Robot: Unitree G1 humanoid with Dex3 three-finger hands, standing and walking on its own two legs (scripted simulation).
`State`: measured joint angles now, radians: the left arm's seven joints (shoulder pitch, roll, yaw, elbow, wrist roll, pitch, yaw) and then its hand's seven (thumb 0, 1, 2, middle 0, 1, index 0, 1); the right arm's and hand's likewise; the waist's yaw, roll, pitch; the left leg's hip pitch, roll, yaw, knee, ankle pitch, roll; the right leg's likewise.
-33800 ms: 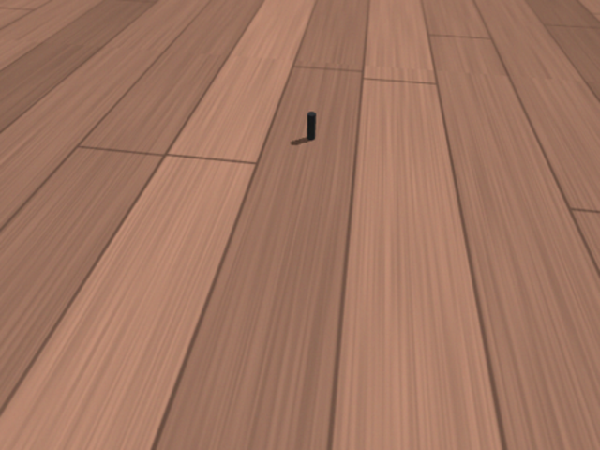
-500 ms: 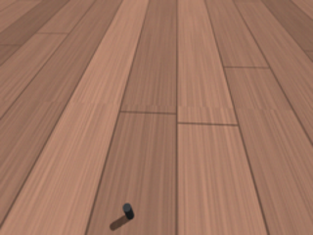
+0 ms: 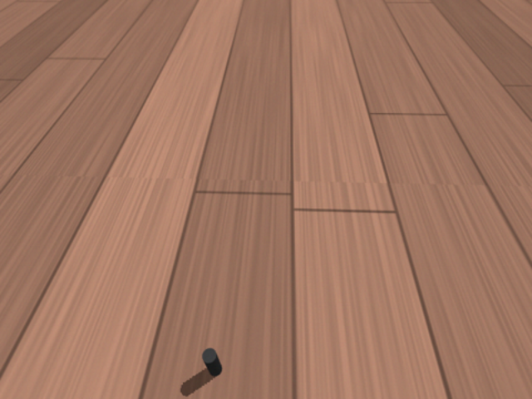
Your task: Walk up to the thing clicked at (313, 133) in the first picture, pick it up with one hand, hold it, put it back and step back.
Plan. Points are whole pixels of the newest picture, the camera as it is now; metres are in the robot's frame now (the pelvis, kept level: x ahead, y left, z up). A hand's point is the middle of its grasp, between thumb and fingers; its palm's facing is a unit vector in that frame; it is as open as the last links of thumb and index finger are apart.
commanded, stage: stand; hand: left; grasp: from the side
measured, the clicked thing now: (212, 362) +0.38 +0.22 -0.70
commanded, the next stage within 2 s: step back in 0.82 s
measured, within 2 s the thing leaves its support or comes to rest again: neither
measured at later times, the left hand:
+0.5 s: hand out of the picture +0.07 +0.25 -0.16, palm faces -0.03 -0.94 -0.34, open 7.4 cm
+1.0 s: hand out of the picture +0.07 +0.27 -0.17, palm faces -0.04 -0.92 -0.38, open 7.4 cm
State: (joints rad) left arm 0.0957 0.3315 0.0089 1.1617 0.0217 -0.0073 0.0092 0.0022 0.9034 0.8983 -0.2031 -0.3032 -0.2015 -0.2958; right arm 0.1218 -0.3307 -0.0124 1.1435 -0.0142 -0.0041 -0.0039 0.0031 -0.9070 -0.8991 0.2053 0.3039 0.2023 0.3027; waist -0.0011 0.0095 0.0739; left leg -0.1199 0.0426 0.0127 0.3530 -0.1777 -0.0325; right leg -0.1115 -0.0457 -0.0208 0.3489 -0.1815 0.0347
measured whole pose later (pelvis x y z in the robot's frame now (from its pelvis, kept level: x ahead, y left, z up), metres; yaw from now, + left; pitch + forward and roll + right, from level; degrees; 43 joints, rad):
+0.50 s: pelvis +0.00 +0.00 +0.00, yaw -1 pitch -3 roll +0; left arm 0.10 0.33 0.01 1.15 0.02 -0.01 0.00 0.00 0.90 0.90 -0.20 -0.30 -0.20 -0.30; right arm 0.12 -0.34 -0.01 1.15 -0.01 -0.01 0.00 0.00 -0.91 -0.90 0.21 0.30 0.20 0.30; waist 0.00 0.01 0.06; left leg -0.11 0.05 0.02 0.34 -0.17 -0.03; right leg -0.11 -0.04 -0.01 0.34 -0.18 0.03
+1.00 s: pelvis -0.02 +0.00 -0.01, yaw -1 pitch -1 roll +0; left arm 0.08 0.38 0.04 1.03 0.00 0.02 0.01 0.00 0.90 0.90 -0.20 -0.30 -0.20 -0.30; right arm 0.06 -0.37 -0.04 1.05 0.01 0.03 0.02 0.00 -0.91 -0.90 0.21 0.30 0.20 0.30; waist -0.01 0.00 0.16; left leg -0.26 0.05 0.02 0.51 -0.22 -0.02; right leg -0.27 -0.04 0.00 0.51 -0.22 0.03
